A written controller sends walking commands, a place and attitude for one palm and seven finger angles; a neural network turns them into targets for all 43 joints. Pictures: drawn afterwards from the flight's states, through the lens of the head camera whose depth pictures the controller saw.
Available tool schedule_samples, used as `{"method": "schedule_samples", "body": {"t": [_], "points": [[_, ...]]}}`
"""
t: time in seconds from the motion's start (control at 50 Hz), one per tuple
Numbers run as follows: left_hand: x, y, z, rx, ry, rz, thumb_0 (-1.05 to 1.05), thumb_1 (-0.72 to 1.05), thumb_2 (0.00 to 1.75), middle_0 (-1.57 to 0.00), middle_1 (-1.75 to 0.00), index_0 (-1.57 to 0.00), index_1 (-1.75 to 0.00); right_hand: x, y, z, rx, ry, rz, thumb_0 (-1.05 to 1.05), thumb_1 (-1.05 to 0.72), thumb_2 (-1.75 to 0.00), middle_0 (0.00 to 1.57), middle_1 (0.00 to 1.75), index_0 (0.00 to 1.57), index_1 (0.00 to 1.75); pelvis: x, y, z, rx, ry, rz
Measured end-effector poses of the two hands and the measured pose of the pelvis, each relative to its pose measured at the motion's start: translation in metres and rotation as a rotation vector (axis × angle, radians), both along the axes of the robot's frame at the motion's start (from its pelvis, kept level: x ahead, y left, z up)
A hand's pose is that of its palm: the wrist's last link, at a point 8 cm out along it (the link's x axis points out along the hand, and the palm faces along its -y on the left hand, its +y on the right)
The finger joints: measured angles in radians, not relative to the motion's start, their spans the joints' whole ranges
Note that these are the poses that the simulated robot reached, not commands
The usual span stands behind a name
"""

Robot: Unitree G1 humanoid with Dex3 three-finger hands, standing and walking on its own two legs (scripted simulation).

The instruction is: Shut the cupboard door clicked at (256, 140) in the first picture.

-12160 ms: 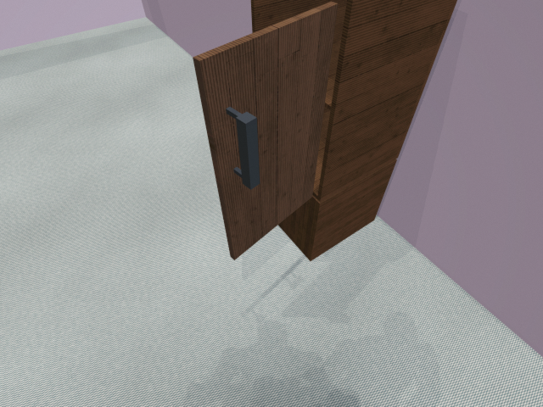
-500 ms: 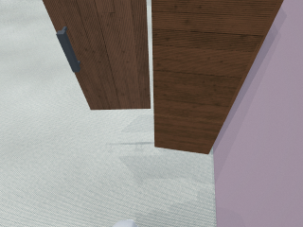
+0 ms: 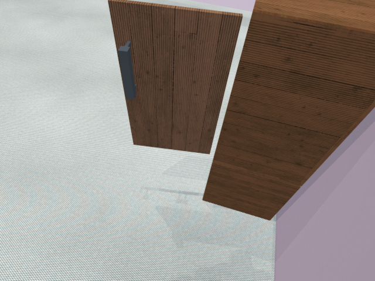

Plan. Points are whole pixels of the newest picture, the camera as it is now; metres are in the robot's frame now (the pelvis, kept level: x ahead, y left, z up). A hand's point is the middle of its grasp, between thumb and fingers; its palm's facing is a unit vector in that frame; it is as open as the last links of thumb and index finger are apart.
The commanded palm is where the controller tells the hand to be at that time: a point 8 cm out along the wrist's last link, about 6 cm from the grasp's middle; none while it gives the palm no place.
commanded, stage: take the last steps up to it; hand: left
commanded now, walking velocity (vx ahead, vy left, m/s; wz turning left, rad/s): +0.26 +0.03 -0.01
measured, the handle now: (129, 70) +0.67 +0.25 +0.06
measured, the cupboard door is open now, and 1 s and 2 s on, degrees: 100 100 100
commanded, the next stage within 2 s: come to a stop and stand still in 0.34 s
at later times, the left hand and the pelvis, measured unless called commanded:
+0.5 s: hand (122, 249) +0.21 +0.18 -0.17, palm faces +0.05 -0.98 -0.19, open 7.2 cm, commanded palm none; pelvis +0.15 +0.00 +0.01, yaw +1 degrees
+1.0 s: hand (121, 248) +0.22 +0.18 -0.17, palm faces +0.01 -0.96 -0.27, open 7.4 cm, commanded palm none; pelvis +0.17 -0.02 -0.01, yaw -1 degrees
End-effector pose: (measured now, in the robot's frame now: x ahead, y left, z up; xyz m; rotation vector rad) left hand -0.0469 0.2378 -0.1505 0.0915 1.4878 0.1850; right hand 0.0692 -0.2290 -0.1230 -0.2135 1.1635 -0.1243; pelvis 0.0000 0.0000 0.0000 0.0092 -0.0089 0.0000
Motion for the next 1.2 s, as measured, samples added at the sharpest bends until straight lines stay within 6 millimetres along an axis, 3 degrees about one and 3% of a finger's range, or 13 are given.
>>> {"method": "schedule_samples", "body": {"t": [0.12,0.24,0.32,0.42,0.52,0.6,0.68,0.74,0.86,0.94,1.02,1.12,1.2], "points": [[0.104,0.002,0.013,0.006,-0.186,-0.057,0.01,0.91,0.90,-0.20,-0.30,-0.19,-0.30,-0.027,0.005,-0.005,0.015,0.142,-0.066,0.00,-0.94,-0.90,0.21,0.30,0.20,0.30,0.031,0.006,0.007,0.004,0.000,-0.003],[0.210,-0.015,0.018,0.015,-0.320,-0.145,0.00,0.91,0.90,-0.20,-0.30,-0.19,-0.30,-0.050,0.004,-0.019,0.055,0.292,-0.147,0.01,-0.92,-0.90,0.20,0.30,0.20,0.30,0.072,-0.004,0.000,0.020,-0.005,-0.017],[0.254,-0.026,0.015,0.026,-0.392,-0.157,0.00,0.91,0.90,-0.20,-0.30,-0.20,-0.30,-0.045,-0.001,-0.030,0.073,0.372,-0.171,0.01,-0.91,-0.90,0.20,0.30,0.20,0.29,0.098,-0.012,-0.010,0.003,-0.012,-0.002],[0.257,-0.027,0.017,0.020,-0.345,-0.098,-0.01,0.92,0.90,-0.20,-0.30,-0.20,-0.30,0.010,-0.005,-0.019,0.057,0.333,-0.158,0.01,-0.91,-0.90,0.20,0.30,0.20,0.29,0.127,-0.011,0.001,-0.018,0.000,0.013],[0.249,-0.005,0.012,0.031,-0.248,-0.062,-0.02,0.95,0.90,-0.20,-0.30,-0.20,-0.30,0.090,0.003,-0.010,0.039,0.205,-0.110,0.01,-0.91,-0.90,0.20,0.30,0.19,0.29,0.157,0.000,0.005,-0.019,0.010,0.006],[0.242,0.011,-0.005,0.019,-0.145,-0.048,-0.01,0.94,0.90,-0.20,-0.30,-0.20,-0.30,0.143,0.012,-0.014,-0.004,0.114,-0.083,0.01,-0.93,-0.90,0.20,0.30,0.20,0.29,0.181,0.017,-0.005,-0.039,0.001,-0.006],[0.240,0.018,-0.008,0.019,-0.074,-0.041,0.00,0.92,0.90,-0.20,-0.30,-0.20,-0.30,0.182,0.023,-0.010,-0.015,0.065,-0.059,0.01,-0.93,-0.90,0.20,0.30,0.20,0.29,0.191,0.023,-0.005,-0.016,0.008,-0.019],[0.242,0.022,-0.004,0.029,-0.053,-0.050,0.00,0.92,0.90,-0.20,-0.30,-0.20,-0.30,0.198,0.025,-0.008,-0.011,0.034,-0.052,0.01,-0.92,-0.90,0.20,0.30,0.20,0.29,0.188,0.021,-0.002,-0.022,0.017,-0.025],[0.256,0.018,0.007,0.069,-0.104,-0.076,0.00,0.91,0.90,-0.20,-0.30,-0.20,-0.30,0.195,0.004,-0.010,-0.007,0.022,-0.069,0.00,-0.91,-0.90,0.21,0.30,0.20,0.30,0.175,0.008,-0.001,-0.030,0.023,-0.039],[0.261,0.007,0.009,0.106,-0.176,-0.099,0.00,0.91,0.90,-0.20,-0.30,-0.20,-0.30,0.178,-0.021,-0.024,0.010,0.044,-0.093,0.00,-0.91,-0.90,0.21,0.30,0.20,0.30,0.169,-0.010,-0.011,0.004,0.023,-0.036],[0.259,-0.011,0.013,0.096,-0.183,-0.104,0.00,0.91,0.90,-0.20,-0.30,-0.20,-0.30,0.155,-0.039,-0.025,0.012,0.110,-0.112,0.01,-0.91,-0.90,0.20,0.30,0.20,0.30,0.168,-0.019,-0.007,-0.004,0.011,-0.017],[0.260,-0.032,0.006,0.038,-0.187,-0.112,0.00,0.91,0.90,-0.20,-0.30,-0.20,-0.30,0.128,-0.044,-0.020,-0.007,0.156,-0.136,0.01,-0.91,-0.90,0.20,0.30,0.20,0.29,0.171,-0.022,-0.005,-0.015,0.011,-0.019],[0.261,-0.036,0.003,0.023,-0.183,-0.097,0.00,0.93,0.90,-0.20,-0.30,-0.20,-0.30,0.108,-0.035,-0.015,-0.005,0.203,-0.131,0.01,-0.91,-0.90,0.20,0.30,0.19,0.29,0.170,-0.027,-0.001,-0.011,-0.001,-0.019]]}}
